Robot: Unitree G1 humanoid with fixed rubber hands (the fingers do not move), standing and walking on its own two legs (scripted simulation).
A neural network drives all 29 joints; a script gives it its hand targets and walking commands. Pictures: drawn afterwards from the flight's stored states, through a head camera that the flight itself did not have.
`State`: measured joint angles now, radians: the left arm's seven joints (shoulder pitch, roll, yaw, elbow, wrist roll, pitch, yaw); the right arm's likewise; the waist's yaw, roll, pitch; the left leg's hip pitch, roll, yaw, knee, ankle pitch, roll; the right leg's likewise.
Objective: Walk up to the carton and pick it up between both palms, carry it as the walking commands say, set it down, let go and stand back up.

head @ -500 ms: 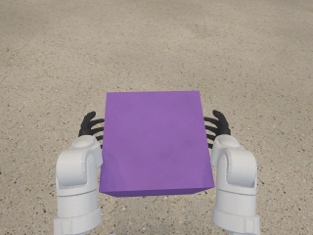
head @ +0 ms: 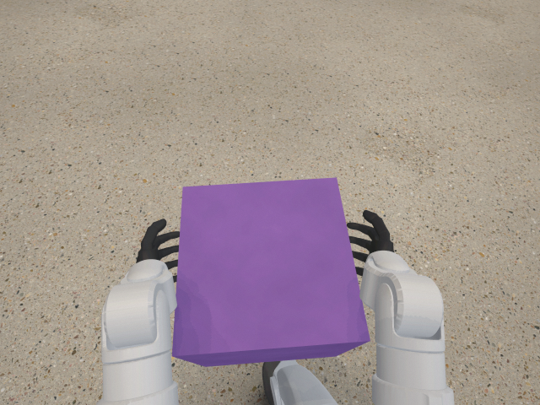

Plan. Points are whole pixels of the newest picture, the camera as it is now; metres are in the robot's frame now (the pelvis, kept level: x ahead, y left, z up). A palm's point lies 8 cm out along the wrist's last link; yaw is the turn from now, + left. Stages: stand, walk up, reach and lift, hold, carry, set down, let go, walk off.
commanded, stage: carry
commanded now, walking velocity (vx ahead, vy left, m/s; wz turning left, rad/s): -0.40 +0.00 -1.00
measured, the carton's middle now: (266, 279) +0.32 +0.00 -0.03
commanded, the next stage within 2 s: none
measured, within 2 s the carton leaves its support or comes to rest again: neither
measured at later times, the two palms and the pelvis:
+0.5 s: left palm out of the picture +0.13 -0.02 +0.08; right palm out of the picture +0.01 -0.30 +0.09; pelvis -0.21 -0.05 +0.00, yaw -15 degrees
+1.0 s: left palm out of the picture -0.02 +0.00 +0.11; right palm out of the picture -0.11 -0.29 +0.11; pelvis -0.33 -0.06 +0.01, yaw -17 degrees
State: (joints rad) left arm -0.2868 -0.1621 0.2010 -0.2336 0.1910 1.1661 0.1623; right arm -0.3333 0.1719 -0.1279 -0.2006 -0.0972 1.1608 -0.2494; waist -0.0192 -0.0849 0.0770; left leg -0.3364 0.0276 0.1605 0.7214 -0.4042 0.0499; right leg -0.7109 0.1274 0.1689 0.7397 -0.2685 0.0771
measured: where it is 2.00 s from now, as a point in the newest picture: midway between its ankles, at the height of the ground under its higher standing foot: outside the picture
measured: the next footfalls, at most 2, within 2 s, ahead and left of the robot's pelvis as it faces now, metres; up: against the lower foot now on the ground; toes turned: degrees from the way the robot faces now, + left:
right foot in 0.24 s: -0.13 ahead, -0.23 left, +0.00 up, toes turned -13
left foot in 0.54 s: -0.14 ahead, +0.00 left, +0.00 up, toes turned -7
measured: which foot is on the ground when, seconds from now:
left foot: down 0.00-0.26, up 0.28-0.52, down 0.54-1.00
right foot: up 0.00-0.22, down 0.24-0.56, up 0.58-0.78, down 0.80-1.00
